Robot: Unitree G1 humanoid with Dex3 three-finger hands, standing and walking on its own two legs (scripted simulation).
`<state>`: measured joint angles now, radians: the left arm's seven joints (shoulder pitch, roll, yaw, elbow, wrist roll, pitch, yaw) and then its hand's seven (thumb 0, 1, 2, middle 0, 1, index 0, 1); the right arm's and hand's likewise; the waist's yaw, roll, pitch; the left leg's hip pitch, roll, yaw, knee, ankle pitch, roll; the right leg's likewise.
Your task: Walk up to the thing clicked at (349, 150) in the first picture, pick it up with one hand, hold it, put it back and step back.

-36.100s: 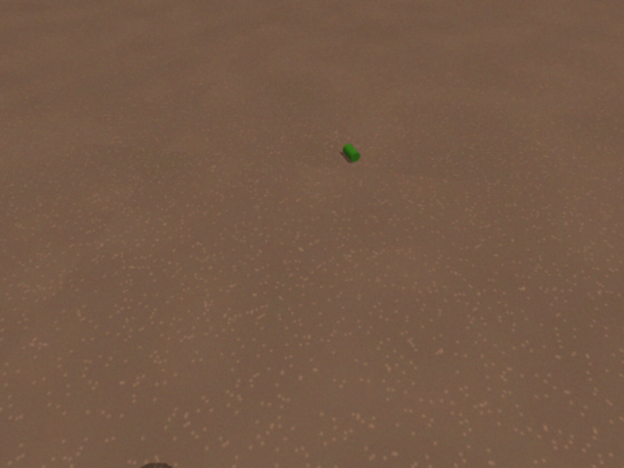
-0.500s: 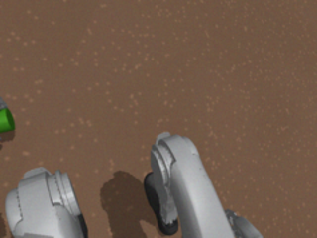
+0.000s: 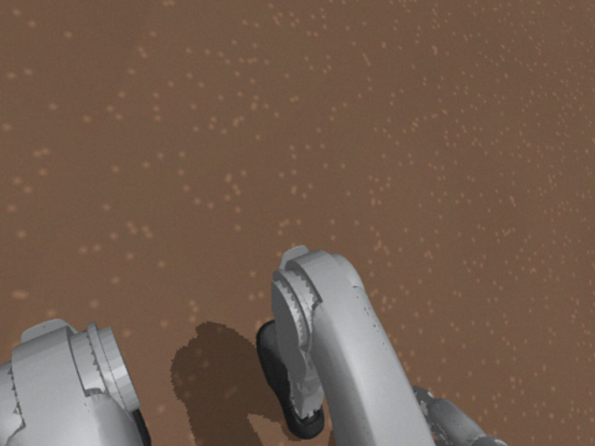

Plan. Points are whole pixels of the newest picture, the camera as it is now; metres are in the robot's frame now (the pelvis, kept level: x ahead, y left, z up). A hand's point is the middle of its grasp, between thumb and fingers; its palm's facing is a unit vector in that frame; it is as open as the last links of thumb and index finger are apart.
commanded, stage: rest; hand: left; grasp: from above
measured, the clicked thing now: out of the picture +0.43 +0.32 -0.27
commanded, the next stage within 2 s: open in 0.26 s
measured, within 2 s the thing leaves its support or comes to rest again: rests again in 0.60 s
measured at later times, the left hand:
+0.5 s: hand out of the picture +0.42 +0.31 -0.24, palm faces -0.47 -0.14 -0.87, open 8.3 cm
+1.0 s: hand out of the picture +0.43 +0.32 -0.24, palm faces -0.46 -0.14 -0.88, open 12.0 cm
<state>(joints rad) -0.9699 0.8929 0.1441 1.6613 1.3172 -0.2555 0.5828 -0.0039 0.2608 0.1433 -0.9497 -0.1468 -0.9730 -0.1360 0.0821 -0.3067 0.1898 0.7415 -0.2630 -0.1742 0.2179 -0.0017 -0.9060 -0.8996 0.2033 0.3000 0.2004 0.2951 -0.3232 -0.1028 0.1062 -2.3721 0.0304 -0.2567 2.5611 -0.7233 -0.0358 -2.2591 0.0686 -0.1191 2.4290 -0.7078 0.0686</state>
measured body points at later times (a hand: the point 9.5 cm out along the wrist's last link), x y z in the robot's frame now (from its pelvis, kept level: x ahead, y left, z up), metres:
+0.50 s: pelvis +0.00 +0.00 +0.00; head +0.26 +0.12 +0.35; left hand +0.44 +0.32 -0.19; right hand +0.07 -0.26 -0.07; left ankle +0.06 +0.14 -0.26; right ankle +0.10 -0.12 -0.26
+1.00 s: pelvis +0.00 +0.00 +0.00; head +0.26 +0.13 +0.34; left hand +0.45 +0.32 -0.19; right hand +0.06 -0.25 -0.06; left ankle +0.06 +0.14 -0.26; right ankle +0.10 -0.12 -0.26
